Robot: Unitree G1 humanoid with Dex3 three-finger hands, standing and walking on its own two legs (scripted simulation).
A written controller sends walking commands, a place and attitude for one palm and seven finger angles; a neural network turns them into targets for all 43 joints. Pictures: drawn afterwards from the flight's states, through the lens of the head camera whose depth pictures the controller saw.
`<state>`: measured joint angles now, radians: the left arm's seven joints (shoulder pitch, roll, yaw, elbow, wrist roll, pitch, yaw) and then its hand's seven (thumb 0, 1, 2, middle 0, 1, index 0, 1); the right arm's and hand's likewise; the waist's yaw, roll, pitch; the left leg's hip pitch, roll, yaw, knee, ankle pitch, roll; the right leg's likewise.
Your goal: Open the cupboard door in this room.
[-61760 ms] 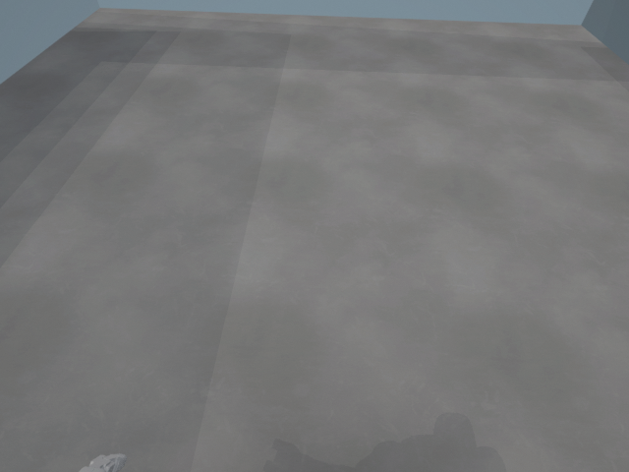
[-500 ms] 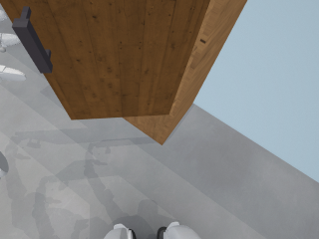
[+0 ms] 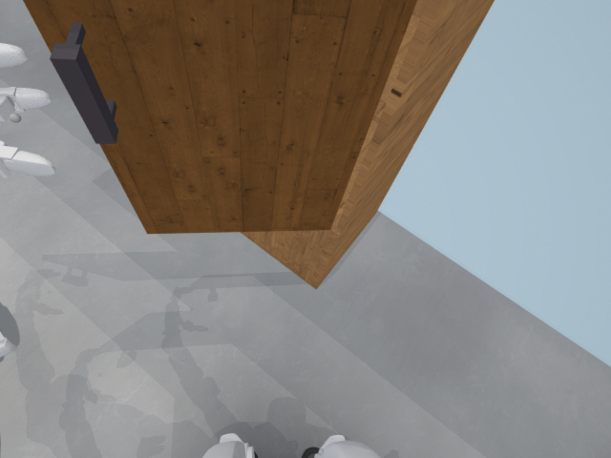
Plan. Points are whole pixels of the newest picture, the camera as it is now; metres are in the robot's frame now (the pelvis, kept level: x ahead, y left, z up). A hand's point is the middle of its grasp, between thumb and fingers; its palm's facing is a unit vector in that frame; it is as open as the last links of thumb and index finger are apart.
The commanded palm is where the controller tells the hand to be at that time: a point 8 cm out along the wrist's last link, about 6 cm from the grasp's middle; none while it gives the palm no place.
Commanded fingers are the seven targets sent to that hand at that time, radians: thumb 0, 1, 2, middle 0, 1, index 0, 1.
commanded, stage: move the hooked fingers beside the handle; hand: left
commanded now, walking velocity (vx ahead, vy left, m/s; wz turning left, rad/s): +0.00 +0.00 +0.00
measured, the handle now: (92, 86) +0.54 +0.23 +0.12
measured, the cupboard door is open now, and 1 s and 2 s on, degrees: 42 42 41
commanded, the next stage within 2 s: slide the fingers in behind the handle in 0.18 s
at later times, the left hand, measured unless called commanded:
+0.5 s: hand (39, 109) +0.50 +0.28 +0.12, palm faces +0.00 -1.00 +0.00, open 14.0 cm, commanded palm +0.48 +0.32 +0.12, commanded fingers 0.00 -0.50 0.30 -0.30 -1.20 -0.30 -1.20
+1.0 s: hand (52, 115) +0.49 +0.27 +0.12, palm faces +0.07 -1.00 +0.02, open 14.6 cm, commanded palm +0.48 +0.28 +0.12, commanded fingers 0.00 -0.50 0.30 -0.30 -1.20 -0.30 -1.20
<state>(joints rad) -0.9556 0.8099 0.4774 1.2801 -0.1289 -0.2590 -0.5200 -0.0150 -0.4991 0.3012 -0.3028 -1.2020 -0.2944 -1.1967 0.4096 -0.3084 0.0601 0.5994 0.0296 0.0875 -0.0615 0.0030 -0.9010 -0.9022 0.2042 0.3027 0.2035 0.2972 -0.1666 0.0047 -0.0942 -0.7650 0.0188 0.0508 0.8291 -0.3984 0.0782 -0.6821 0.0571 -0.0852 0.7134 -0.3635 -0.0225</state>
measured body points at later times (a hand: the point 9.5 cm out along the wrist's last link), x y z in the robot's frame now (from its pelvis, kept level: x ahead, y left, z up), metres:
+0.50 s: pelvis +0.00 +0.01 +0.00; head +0.12 +0.04 +0.43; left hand +0.50 +0.33 +0.12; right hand -0.04 -0.27 -0.09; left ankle -0.01 +0.06 -0.70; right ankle -0.02 -0.11 -0.70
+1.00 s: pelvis +0.00 +0.00 +0.00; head +0.11 +0.04 +0.43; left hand +0.49 +0.32 +0.12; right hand +0.00 -0.27 -0.10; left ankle -0.01 +0.06 -0.70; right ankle -0.02 -0.11 -0.70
